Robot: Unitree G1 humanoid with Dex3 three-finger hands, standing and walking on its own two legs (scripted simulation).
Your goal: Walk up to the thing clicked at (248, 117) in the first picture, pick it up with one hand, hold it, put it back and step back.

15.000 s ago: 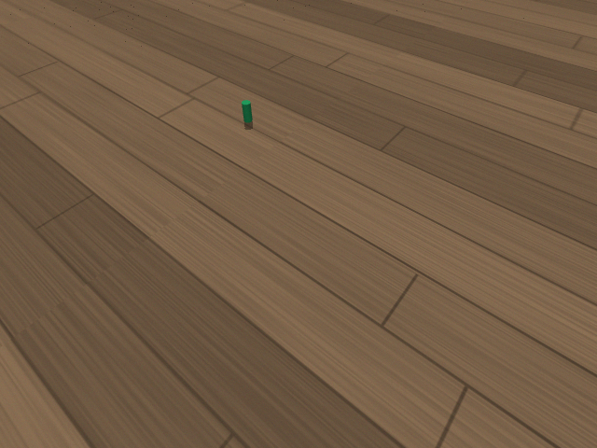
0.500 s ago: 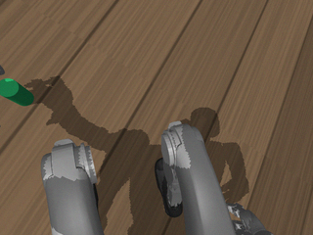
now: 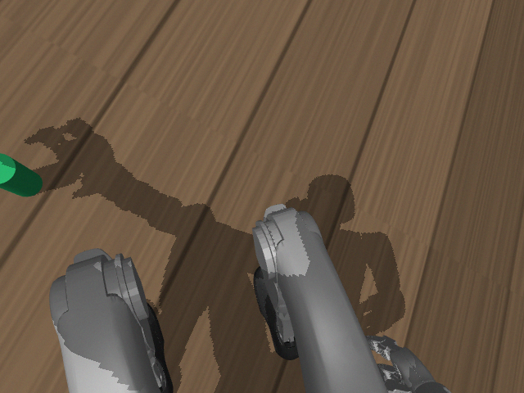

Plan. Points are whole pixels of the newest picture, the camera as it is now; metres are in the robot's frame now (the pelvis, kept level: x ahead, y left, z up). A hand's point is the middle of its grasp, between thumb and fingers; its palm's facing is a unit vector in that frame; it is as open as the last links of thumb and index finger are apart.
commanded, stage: rest palm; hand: left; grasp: from above
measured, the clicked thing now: (13, 177) +0.47 +0.32 -0.28
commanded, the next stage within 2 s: withdraw in 0.22 s
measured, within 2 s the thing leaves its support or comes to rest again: neither
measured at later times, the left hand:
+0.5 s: hand out of the picture +0.47 +0.33 -0.22, palm faces -0.35 -0.09 -0.93, open 14.0 cm
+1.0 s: hand out of the picture +0.43 +0.32 -0.20, palm faces -0.55 -0.16 -0.82, open 14.0 cm
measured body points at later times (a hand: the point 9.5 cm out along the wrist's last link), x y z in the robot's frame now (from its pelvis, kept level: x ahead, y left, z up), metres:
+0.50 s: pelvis +0.00 +0.00 -0.04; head +0.25 +0.11 +0.32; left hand +0.49 +0.33 -0.17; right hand +0.07 -0.28 -0.11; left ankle +0.08 +0.13 -0.31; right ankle +0.10 -0.14 -0.31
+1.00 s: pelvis -0.01 -0.01 -0.01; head +0.24 +0.09 +0.35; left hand +0.46 +0.33 -0.15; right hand +0.06 -0.28 -0.09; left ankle +0.08 +0.13 -0.31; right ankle +0.10 -0.14 -0.31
